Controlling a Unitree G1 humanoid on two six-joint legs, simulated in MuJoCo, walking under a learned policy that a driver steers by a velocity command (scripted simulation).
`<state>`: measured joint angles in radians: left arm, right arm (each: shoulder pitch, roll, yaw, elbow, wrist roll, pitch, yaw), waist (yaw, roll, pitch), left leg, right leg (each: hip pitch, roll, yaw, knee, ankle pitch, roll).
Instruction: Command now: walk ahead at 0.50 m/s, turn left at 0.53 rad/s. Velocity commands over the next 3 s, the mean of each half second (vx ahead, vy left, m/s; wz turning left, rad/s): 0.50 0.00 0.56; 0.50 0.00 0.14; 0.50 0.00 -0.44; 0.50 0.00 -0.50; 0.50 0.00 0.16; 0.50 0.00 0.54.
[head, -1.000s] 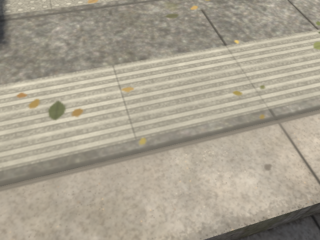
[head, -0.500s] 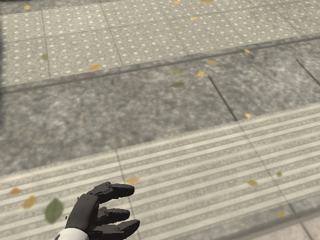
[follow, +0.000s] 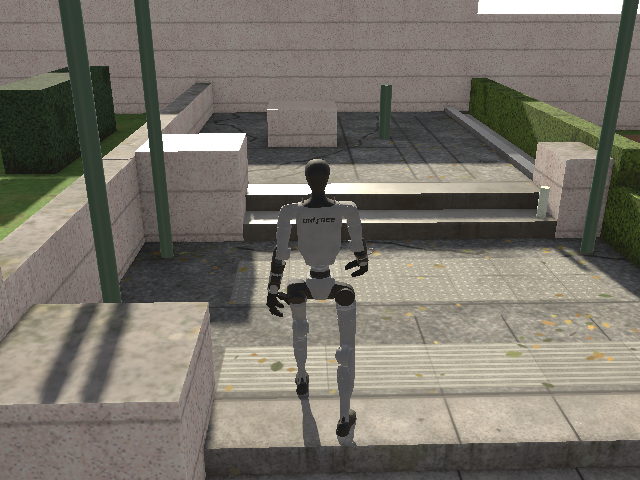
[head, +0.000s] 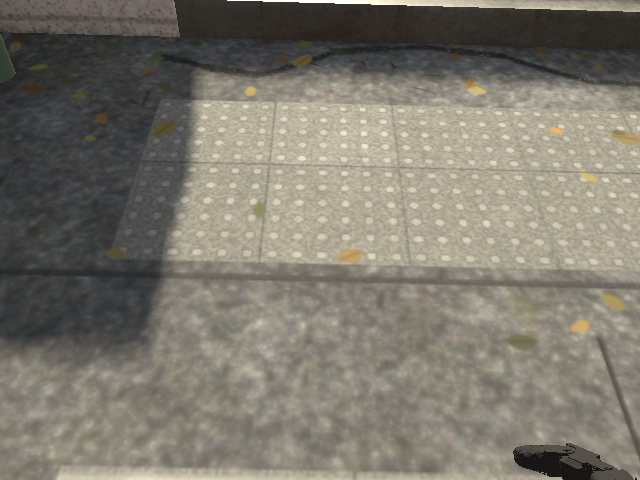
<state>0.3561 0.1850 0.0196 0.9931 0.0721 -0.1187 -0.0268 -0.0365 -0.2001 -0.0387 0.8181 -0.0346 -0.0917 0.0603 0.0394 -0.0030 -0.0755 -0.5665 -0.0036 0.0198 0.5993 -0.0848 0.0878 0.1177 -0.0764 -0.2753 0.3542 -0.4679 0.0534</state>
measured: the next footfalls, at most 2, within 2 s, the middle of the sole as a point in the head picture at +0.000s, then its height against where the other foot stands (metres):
right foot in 0.46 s outside the picture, level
left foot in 0.92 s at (218, 458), level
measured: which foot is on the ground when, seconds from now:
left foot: down 0.00-0.46, up 0.48-0.90, down 0.92-1.00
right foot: down 0.00-0.02, up 0.04-0.44, down 0.46-0.94, up 0.96-1.00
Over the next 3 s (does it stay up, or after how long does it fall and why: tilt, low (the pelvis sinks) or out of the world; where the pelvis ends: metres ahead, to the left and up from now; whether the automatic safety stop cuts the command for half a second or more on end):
stays up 1.53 0.13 0.00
